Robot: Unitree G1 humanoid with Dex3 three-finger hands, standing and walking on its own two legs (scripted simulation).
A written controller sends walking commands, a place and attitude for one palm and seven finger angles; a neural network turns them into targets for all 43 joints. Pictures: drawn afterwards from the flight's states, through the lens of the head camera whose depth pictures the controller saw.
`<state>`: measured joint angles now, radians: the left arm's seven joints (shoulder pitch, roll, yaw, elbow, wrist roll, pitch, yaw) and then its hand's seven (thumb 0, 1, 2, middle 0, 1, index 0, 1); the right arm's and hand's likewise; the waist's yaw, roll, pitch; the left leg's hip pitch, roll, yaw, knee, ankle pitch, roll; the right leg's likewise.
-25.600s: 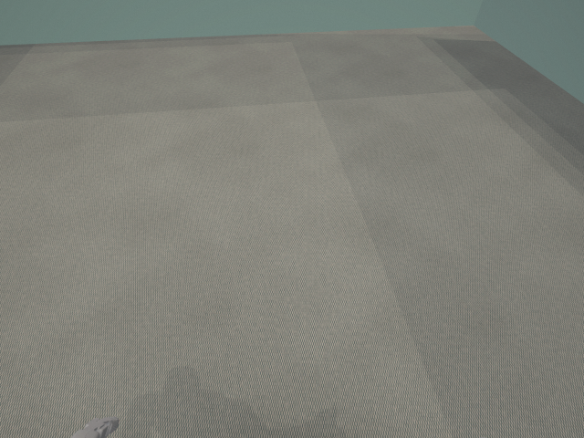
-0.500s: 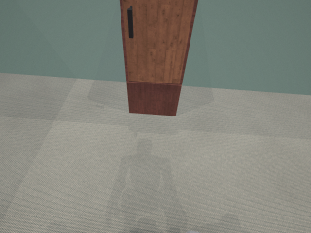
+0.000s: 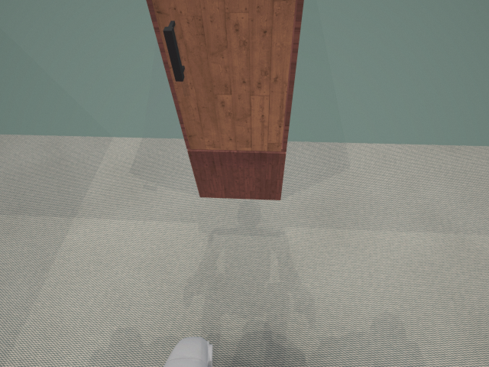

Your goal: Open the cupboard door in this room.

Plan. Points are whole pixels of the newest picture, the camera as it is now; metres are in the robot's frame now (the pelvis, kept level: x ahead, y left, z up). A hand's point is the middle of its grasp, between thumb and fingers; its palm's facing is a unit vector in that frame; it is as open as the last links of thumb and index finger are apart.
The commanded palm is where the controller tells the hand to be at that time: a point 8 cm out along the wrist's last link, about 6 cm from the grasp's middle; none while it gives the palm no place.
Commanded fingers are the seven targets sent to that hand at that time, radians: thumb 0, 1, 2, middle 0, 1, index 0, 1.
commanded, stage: take the last steps up to it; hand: left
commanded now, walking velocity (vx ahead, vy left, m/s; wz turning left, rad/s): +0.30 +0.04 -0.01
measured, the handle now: (176, 51) +0.87 +0.24 +0.04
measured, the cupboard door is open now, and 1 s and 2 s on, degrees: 0 0 0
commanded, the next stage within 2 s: come to a stop and stand still in 0.70 s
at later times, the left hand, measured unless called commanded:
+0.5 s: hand out of the picture +0.11 +0.22 -0.17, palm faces +0.09 -0.99 -0.14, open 7.4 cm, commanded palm none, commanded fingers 0.00 0.90 0.90 -0.20 -0.30 -0.20 -0.30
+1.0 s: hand (183, 226) +0.43 +0.18 -0.15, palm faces -0.05 -0.97 -0.22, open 7.3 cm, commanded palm none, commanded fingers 0.00 0.90 0.90 -0.20 -0.30 -0.20 -0.30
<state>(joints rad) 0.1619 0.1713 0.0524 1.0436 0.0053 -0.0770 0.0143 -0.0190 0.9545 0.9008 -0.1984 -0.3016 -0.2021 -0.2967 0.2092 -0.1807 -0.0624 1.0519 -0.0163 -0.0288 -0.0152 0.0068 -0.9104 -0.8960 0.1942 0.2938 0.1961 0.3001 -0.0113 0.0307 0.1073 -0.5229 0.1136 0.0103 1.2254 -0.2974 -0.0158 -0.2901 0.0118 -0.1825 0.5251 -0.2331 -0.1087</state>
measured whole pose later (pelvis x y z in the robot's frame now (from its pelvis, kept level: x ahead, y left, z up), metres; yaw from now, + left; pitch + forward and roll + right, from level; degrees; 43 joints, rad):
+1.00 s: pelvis +0.31 +0.02 +0.00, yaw -2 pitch -1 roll +2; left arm 0.10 0.12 0.02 1.02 0.01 -0.03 0.03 0.00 0.91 0.90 -0.20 -0.30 -0.20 -0.30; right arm 0.31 -0.14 -0.04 1.13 0.01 0.02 -0.03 0.01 -0.91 -0.90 0.20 0.29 0.20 0.30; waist -0.04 0.04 0.11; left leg -0.29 0.04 0.05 0.95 -0.56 -0.03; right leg -0.32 -0.06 -0.15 0.56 -0.23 -0.05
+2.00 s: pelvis +0.27 +0.05 -0.01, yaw -3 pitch -2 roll +0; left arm 0.24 0.16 0.01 1.05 0.01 0.00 0.03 0.01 0.93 0.90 -0.20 -0.30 -0.20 -0.30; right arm 0.30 -0.16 -0.02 1.06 -0.02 0.00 -0.03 0.01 -0.91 -0.90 0.20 0.29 0.20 0.30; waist -0.03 0.03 0.00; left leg -0.22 0.07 0.03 0.61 -0.35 -0.04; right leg -0.21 -0.04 -0.03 0.62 -0.37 0.01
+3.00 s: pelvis +0.25 +0.05 +0.00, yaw -2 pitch -2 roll +0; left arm 0.32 0.13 0.02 1.09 0.01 -0.01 0.03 0.01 0.91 0.90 -0.19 -0.30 -0.20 -0.30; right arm 0.31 -0.13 -0.01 1.11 -0.01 -0.01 -0.03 0.01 -0.92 -0.90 0.20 0.29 0.20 0.30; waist 0.00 0.01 0.02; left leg -0.21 0.05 0.02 0.49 -0.25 -0.03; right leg -0.20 -0.05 -0.04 0.51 -0.28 0.02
